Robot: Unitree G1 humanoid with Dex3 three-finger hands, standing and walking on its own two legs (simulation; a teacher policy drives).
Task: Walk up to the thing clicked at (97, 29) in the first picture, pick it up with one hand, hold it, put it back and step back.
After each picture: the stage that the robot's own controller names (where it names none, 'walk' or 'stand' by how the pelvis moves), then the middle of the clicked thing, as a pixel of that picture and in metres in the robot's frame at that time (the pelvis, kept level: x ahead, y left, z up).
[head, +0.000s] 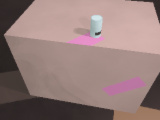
stand; (96, 26) +0.82 -0.06 -0.03
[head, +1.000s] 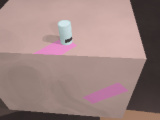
walk; (65, 32) +0.71 +0.15 +0.00
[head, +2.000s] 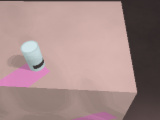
stand; (33, 56) +0.49 +0.23 +0.01
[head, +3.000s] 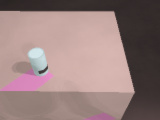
stand; (38, 62) +0.51 +0.20 -0.03
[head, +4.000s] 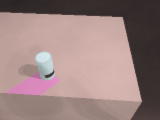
stand; (45, 66) +0.49 +0.18 -0.03
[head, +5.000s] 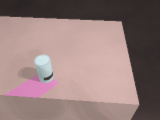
stand; (44, 69) +0.49 +0.19 -0.03
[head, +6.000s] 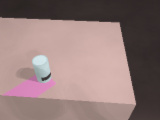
stand; (42, 69) +0.50 +0.20 -0.03
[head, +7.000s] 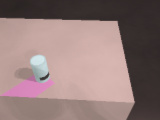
stand; (40, 69) +0.50 +0.21 -0.03
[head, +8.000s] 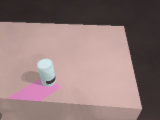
rise first; (47, 72) +0.48 +0.19 -0.03
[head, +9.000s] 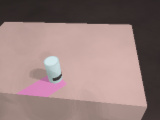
go down; (53, 70) +0.50 +0.19 -0.03
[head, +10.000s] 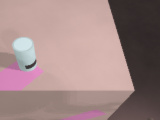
go down; (25, 55) +0.48 +0.17 +0.01
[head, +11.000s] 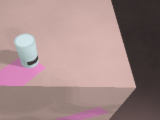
approach; (27, 51) +0.50 +0.18 +0.02
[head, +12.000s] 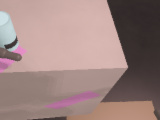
close in; (3, 32) +0.52 +0.20 +0.06
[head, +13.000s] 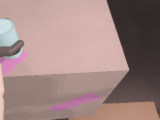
lift; (7, 40) +0.50 +0.19 +0.06
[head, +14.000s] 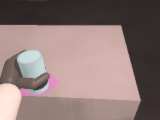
lift; (34, 72) +0.33 +0.16 +0.17
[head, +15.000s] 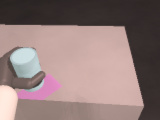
hold; (28, 70) +0.33 +0.17 +0.17
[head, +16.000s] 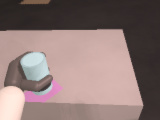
hold; (37, 74) +0.33 +0.15 +0.16
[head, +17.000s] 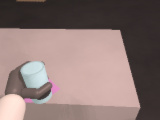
hold; (37, 82) +0.32 +0.16 +0.13
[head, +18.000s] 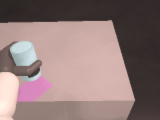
crouch; (26, 61) +0.40 +0.18 +0.14
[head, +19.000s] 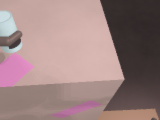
lower; (6, 32) +0.51 +0.20 +0.10
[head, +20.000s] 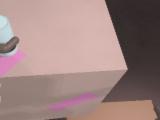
lower; (2, 36) +0.51 +0.19 +0.06
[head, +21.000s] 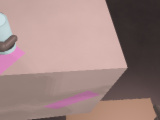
lower; (0, 34) +0.51 +0.20 +0.06
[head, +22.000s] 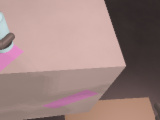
lower; out of the picture +0.52 +0.20 +0.06
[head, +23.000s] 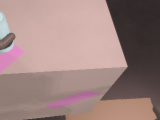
lower; out of the picture +0.52 +0.20 +0.06
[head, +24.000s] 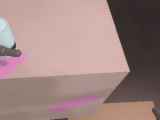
open; (1, 38) +0.50 +0.20 +0.06
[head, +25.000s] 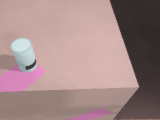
sink last; (25, 55) +0.48 +0.19 +0.03
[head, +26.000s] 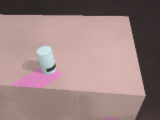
stand; (46, 60) +0.52 +0.20 +0.02
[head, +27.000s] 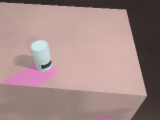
stand; (42, 56) +0.50 +0.19 +0.03
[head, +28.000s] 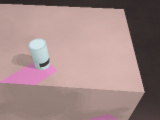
stand; (40, 54) +0.51 +0.20 +0.04
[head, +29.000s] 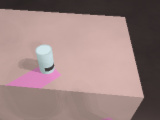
stand; (45, 59) +0.51 +0.18 +0.01
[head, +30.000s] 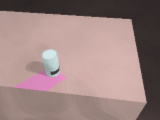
stand; (51, 63) +0.52 +0.16 -0.03
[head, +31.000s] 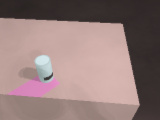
stand; (44, 69) +0.50 +0.19 -0.03
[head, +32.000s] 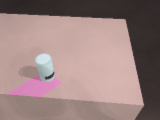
stand; (45, 68) +0.49 +0.18 -0.03
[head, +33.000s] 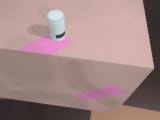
walk; (56, 26) +0.61 +0.12 +0.00
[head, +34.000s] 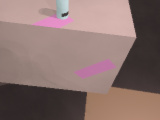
walk; (62, 6) +0.84 +0.14 -0.02
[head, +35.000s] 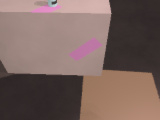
stand; out of the picture +1.11 +0.26 -0.01
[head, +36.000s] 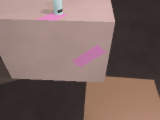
walk; (57, 5) +1.11 +0.20 -0.03
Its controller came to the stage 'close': yes
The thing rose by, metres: 0.20
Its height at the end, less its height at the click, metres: +0.00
